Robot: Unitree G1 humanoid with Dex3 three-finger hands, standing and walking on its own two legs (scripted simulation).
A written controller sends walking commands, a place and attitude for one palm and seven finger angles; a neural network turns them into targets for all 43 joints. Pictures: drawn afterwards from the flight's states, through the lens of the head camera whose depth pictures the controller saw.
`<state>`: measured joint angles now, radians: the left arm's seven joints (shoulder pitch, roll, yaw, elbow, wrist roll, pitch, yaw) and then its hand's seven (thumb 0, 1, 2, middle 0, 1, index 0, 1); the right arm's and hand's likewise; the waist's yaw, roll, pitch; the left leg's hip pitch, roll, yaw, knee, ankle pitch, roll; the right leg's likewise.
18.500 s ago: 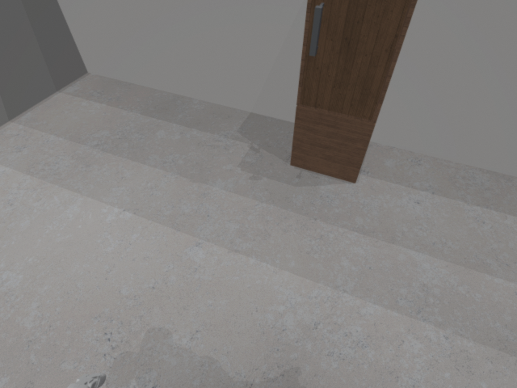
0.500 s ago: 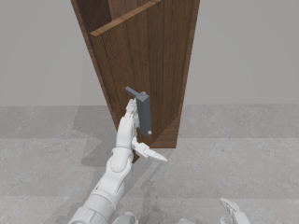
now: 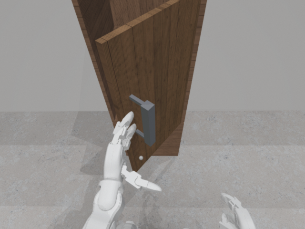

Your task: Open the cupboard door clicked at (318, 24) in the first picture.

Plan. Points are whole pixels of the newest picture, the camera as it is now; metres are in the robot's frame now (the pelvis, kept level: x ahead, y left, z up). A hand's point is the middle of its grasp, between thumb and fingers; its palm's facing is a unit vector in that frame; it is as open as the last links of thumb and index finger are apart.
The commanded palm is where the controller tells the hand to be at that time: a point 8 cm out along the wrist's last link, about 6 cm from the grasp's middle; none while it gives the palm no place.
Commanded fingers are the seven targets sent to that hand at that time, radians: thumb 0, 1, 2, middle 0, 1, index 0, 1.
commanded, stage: slide the hand sideways off the handle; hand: left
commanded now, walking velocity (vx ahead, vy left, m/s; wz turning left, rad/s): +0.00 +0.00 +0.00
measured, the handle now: (142, 121) +0.39 +0.05 +0.06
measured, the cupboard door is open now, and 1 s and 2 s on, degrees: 51 51 51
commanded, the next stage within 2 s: draw the hand back to the body in 0.46 s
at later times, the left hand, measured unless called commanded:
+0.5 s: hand (123, 178) +0.23 +0.08 +0.06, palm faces -0.01 -1.00 -0.01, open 16.4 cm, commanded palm +0.21 +0.14 +0.06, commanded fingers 0.00 -0.50 0.30 -0.15 -0.30 -0.15 -0.30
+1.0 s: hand (89, 176) +0.21 +0.14 +0.11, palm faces +0.02 -1.00 -0.05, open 16.4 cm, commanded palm +0.18 +0.20 +0.13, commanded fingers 0.00 -0.40 0.34 -0.15 -0.30 -0.15 -0.30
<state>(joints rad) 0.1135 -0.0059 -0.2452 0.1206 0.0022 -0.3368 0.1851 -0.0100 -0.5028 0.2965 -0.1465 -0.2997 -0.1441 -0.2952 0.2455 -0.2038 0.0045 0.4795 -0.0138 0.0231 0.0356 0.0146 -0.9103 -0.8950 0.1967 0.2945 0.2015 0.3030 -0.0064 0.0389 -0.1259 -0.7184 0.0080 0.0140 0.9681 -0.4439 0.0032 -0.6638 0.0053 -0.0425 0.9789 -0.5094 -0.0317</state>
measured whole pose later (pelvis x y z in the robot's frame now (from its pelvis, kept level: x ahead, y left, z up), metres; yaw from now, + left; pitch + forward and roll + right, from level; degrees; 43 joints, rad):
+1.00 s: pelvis +0.01 -0.01 +0.01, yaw +1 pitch +8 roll +0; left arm 0.51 0.18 0.01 -0.30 -0.20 -0.22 -0.10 -0.01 -0.50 0.30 -0.15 -0.30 -0.15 -0.30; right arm 0.28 -0.24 0.03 0.45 0.03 -0.09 -0.05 0.02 -0.91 -0.90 0.20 0.29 0.20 0.30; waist 0.01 0.06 -0.13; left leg -0.60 0.01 -0.02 0.90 -0.44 -0.01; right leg -0.53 0.02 -0.07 0.89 -0.50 -0.04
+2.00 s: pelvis +0.02 +0.02 +0.06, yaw +0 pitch -3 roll +0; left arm 0.47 0.32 0.32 -0.38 -0.06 -0.07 0.12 0.01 0.85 0.88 -0.20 -0.30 -0.20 -0.30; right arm 0.19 -0.23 0.02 0.64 0.00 -0.08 -0.08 0.02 -0.91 -0.89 0.20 0.29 0.20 0.30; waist 0.07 0.05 0.01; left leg -0.12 -0.01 0.03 0.41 -0.23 0.03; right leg -0.05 0.00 -0.02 0.36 -0.26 0.00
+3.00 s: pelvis -0.07 +0.03 +0.05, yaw +0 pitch +0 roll -2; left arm 0.55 0.41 0.44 -0.52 -0.01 -0.20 0.15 0.02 0.89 0.89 -0.21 -0.30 -0.21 -0.30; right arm 0.21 -0.22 0.01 0.55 0.01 -0.06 -0.08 0.01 -0.91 -0.89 0.20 0.30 0.20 0.30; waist 0.01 0.01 0.06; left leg -0.42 0.00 0.02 0.59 -0.18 0.06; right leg -0.34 0.02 -0.01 0.56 -0.21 0.02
